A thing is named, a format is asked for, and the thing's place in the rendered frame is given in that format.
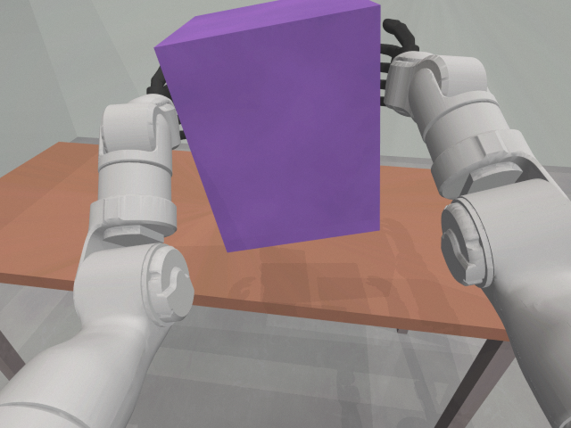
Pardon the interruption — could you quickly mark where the left robot hand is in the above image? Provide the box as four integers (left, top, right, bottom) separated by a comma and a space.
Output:
146, 66, 186, 140

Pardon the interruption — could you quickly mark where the robot right forearm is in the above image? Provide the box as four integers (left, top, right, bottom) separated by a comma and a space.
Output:
384, 51, 571, 207

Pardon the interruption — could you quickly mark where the right robot hand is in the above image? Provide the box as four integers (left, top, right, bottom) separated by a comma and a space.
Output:
380, 19, 419, 106

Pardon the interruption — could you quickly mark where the carton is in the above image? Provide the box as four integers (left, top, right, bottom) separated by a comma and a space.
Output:
154, 0, 381, 252

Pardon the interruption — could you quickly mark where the right robot upper arm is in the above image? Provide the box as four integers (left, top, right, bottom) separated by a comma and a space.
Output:
441, 178, 571, 428

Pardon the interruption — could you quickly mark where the left robot upper arm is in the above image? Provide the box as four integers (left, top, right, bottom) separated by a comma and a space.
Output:
0, 243, 194, 428

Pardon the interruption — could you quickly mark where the table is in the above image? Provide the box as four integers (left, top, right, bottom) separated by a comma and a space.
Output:
0, 142, 516, 428

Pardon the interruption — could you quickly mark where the robot left forearm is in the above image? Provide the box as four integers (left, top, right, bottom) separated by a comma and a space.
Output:
73, 94, 181, 316

